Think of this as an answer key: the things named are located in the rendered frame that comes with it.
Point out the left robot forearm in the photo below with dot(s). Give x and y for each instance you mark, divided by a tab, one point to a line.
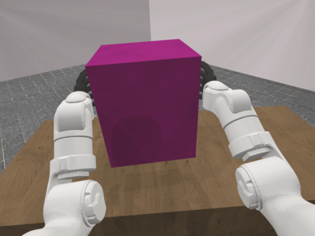
73	146

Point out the right robot forearm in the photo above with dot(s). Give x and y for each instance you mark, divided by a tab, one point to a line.
246	135

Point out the robot right hand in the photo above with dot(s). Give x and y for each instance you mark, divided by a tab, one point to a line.
208	75

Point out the robot right upper arm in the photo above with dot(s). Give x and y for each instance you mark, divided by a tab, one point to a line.
269	185

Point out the robot left upper arm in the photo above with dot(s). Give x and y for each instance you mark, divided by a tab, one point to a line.
72	209

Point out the robot left hand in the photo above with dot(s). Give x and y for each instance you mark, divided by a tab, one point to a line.
81	84

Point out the carton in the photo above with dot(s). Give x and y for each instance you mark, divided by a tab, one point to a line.
146	96

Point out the pedestal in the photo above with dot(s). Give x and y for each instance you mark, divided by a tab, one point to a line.
185	197

